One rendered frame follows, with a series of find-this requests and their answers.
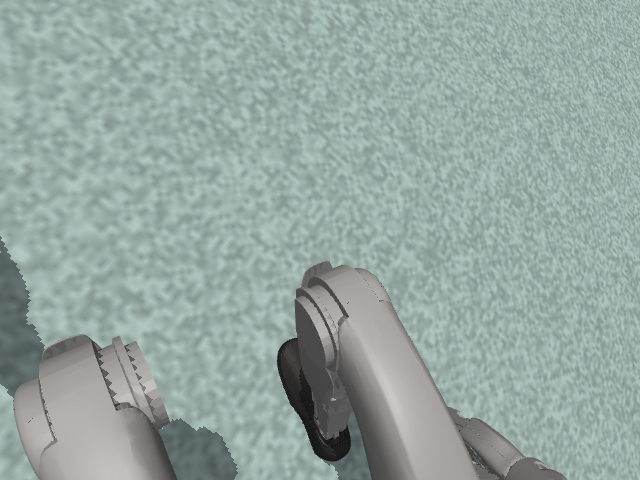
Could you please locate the right robot hand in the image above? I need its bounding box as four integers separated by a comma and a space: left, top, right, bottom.
447, 406, 526, 480

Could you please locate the right robot arm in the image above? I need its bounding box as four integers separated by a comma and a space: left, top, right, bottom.
505, 457, 568, 480

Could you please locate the right robot foot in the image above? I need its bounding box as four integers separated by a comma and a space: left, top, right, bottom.
277, 338, 351, 462

